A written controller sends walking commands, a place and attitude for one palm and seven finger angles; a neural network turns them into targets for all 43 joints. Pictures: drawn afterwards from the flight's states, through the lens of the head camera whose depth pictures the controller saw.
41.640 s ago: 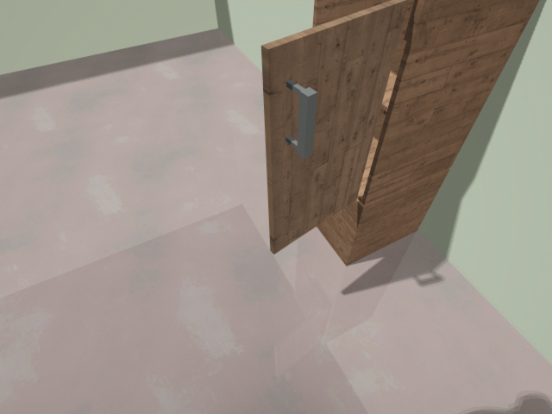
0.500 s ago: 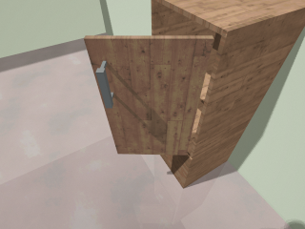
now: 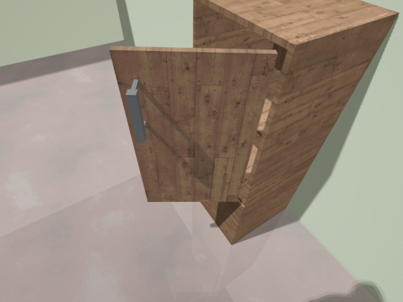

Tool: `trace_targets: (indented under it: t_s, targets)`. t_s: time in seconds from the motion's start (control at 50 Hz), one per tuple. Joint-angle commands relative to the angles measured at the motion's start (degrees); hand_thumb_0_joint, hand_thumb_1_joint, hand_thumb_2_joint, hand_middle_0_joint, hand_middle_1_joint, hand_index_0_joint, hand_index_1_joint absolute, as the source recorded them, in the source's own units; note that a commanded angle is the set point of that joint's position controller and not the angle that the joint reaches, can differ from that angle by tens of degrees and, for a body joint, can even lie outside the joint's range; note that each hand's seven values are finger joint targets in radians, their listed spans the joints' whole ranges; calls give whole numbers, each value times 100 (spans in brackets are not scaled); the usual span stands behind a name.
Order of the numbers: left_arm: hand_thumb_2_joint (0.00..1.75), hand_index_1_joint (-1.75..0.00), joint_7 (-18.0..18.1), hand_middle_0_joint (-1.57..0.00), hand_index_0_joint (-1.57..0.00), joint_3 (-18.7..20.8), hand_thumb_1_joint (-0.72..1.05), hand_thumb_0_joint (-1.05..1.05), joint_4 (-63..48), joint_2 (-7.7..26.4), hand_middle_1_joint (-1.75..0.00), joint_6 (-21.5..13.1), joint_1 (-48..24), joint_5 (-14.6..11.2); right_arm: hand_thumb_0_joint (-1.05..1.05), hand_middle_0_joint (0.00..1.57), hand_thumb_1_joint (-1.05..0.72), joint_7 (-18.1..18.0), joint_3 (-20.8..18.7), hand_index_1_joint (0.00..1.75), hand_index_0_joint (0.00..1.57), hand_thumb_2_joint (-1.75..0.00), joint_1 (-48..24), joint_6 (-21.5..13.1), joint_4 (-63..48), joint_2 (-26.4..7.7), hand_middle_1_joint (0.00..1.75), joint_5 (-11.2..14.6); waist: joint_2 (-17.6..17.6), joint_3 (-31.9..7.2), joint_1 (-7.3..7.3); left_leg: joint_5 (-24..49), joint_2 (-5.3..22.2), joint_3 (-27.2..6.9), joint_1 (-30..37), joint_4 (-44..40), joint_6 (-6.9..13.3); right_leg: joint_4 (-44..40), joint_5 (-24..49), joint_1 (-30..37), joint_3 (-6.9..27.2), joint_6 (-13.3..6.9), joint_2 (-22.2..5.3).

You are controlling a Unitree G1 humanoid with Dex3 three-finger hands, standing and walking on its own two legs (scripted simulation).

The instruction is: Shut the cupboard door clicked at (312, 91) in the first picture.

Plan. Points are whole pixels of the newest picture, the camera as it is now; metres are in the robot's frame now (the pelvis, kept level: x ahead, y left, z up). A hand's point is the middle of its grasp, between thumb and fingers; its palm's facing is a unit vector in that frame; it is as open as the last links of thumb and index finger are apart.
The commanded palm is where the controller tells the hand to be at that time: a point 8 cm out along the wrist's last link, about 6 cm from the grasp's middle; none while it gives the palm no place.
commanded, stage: look again from close up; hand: left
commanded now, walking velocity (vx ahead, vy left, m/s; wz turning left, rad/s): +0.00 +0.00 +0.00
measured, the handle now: (138, 111) +0.49 +0.18 +0.11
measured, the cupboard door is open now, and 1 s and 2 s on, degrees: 58 58 58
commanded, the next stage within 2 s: raise the hand and make a fist in 0.50 s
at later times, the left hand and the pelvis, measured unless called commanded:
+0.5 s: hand out of the picture -0.03 +0.11 -0.18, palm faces +0.03 -0.99 -0.14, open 7.4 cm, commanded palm none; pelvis +0.01 -0.03 +0.00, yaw +1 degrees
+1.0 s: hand (161, 282) +0.17 +0.09 -0.04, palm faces +0.05 -1.00 +0.04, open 6.3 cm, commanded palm +0.12 +0.16 -0.02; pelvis +0.01 -0.09 -0.06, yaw +3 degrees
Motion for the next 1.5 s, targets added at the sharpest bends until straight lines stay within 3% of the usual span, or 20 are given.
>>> trace_targets:
  t_s: [0.0,0.54,0.58,0.6,0.62,0.64,0.66,0.72,0.76,0.78,0.82,0.88,0.92,0.96,1.04,1.14,1.18,1.24,1.34,1.48]
  targets:
    - [90,-30,57,-20,-20,90,90,0,-74,403,-30,-91,469,-21,0,20,-90,-40,-156,30,20,-90,153,-112,-198,-698,30,-12,112,290,48,-1406,1496,-1829,-128,-1144,-771,-147,-94,-310,148,-175,-74]
    - [90,-30,68,-20,-20,17,90,0,91,274,-30,-242,541,-29,0,20,-90,-20,-95,30,20,-90,132,-148,7,-454,30,4,44,358,17,-824,1293,-1387,-97,-635,-492,-702,126,-262,362,-180,-219]
    - [90,-30,241,-20,-20,8,90,0,253,526,-30,-291,606,73,0,20,-90,39,-70,30,20,-90,-322,-123,-421,-774,30,0,-391,715,119,-649,1296,-1065,-654,223,-658,-528,-56,-333,100,-129,-252]
    - [90,-30,175,-20,-20,1668,90,0,-9360,3095,-30,-1641,-4437,-764,0,20,-90,-501,-337,30,20,-90,122,-1034,-2546,-1958,30,99,147,-1509,-1055,114,914,-1273,1061,51,-527,174,401,-364,-179,-67,385]
    - [90,-32,215,-22,-22,12,90,0,-8046,975,-32,-1367,-1035,-864,0,20,-90,-486,91,30,20,-90,-391,-1594,-2265,-1113,30,301,1486,-2461,-225,-109,1088,-1319,1836,-50,-767,255,-239,-523,-521,-170,670]
    - [90,-34,511,-24,-24,256,90,0,-7799,977,-34,-1120,-916,-1018,0,20,-90,-467,93,30,20,-90,-509,-1847,-1981,-1397,30,269,1934,-2010,-79,-574,1079,-1500,1315,-186,-1116,614,-587,-537,-485,-220,679]
    - [90,-36,565,-25,-25,-602,90,0,-5601,-395,-36,-359,793,-906,0,20,-90,-304,139,30,20,-90,-560,-1914,-1678,-958,30,354,1258,-808,-77,-1488,1023,-1649,228,-404,-1023,727,-675,-1021,-519,-199,491]
    - [90,-42,507,-31,-31,-468,90,0,-6795,-2,-42,-788,1,-1062,0,20,-90,-253,-43,30,20,-90,-723,-2237,-2462,-1316,30,380,352,393,-314,-2012,746,-1539,-747,407,-690,63,-1000,-1205,-353,-132,296]
    - [90,-46,226,-35,-35,-217,90,0,-5728,-126,-46,-1264,778,-1037,0,20,-90,-131,-212,30,20,-90,-603,-2271,-2696,-1268,30,264,-1493,570,-283,-1789,601,-1488,-1437,1132,-700,197,-1736,-1944,-402,-112,316]
    - [90,-48,-41,-36,-36,101,90,0,-5223,-110,-48,-1635,1471,-1178,0,20,-90,-95,-321,30,20,-90,-682,-2253,-2814,-1242,30,214,-2181,459,-23,-1578,539,-1336,-1847,1553,-705,383,-2049,-2172,-420,-80,349]
    - [90,-52,-800,-40,-40,641,90,0,-4981,62,-52,-2486,2456,-1544,0,20,-90,32,-463,30,20,-90,-868,-2167,-3029,-1198,30,141,-2779,-72,335,-1151,440,-1107,-2584,2241,-784,760,-1768,-2077,-101,-16,240]
    - [90,-58,-1903,-46,-46,1484,90,0,-5390,814,-58,-3457,2494,-1833,0,20,-90,210,-571,30,20,-90,-1159,-1912,-3503,-1219,30,163,-1123,-834,562,-831,297,-897,-3080,2902,-886,1716,-168,-1618,362,-74,19]
    - [90,-62,-1975,-49,-49,1803,90,0,-6218,1297,-62,-3450,2348,-1693,0,20,-90,203,-536,30,20,-90,-1385,-1773,-3874,-1126,30,161,590,-1296,748,-570,252,-737,-2912,2997,-777,2036,76,-1574,412,-162,84]
    - [90,-66,-1782,-53,-53,1776,90,0,-7352,1394,-66,-3310,2041,-1704,0,20,-90,196,-516,30,20,-90,-1438,-1638,-4118,-1076,30,143,1536,-1645,719,-346,350,-821,-2489,2980,-701,2206,27,-1737,279,-269,261]
    - [90,-74,-1473,-60,-60,1366,90,0,-9168,1130,-74,-3731,674,-1939,0,20,-90,71,-431,30,20,-90,-900,-1639,-4102,-1034,30,109,1009,-2056,-67,-202,506,-1140,-2204,3567,-554,2202,465,-2336,440,-13,375]
    - [90,-84,-2214,-69,-69,659,90,0,-8247,743,-84,-4024,67,-2183,0,20,-90,-192,-329,30,20,-90,-750,-1831,-3744,-1233,30,221,-214,-1136,-601,-873,630,-1318,-2924,4155,-476,1893,-96,-2956,767,259,324]
    - [90,-88,-2538,-73,-73,844,90,0,-7547,983,-88,-3486,419,-2148,0,20,-90,-276,-342,30,20,-90,-681,-1791,-3761,-1281,30,307,-655,-1217,-447,-1016,656,-1260,-3160,4056,-472,1613,-335,-2612,914,371,205]
    - [90,-94,-2688,-79,-79,1488,90,0,-7165,1521,-94,-2244,1149,-2083,0,20,-90,-310,-355,30,20,-90,-855,-1592,-4023,-1278,30,455,-418,-1846,116,-642,556,-1159,-2879,3646,-447,1441,136,-1637,1067,529,18]
    - [90,-104,-1826,-88,-88,2478,90,0,-8377,1695,-104,-1593,1336,-2296,0,20,-90,-300,-228,30,20,-90,-1102,-1308,-4210,-869,30,347,-98,-2305,619,108,563,-1214,-2197,3033,-575,1678,1855,-580,585,485,14]
    - [90,-118,-1601,-101,-101,1128,90,0,-8331,754,-118,-2347,1116,-2129,0,20,-90,-197,-210,30,20,-90,-671,-1599,-4033,-1113,30,304,-5,-1166,67,-165,634,-1233,-1820,2535,-568,1585,519,-1854,-151,111,429]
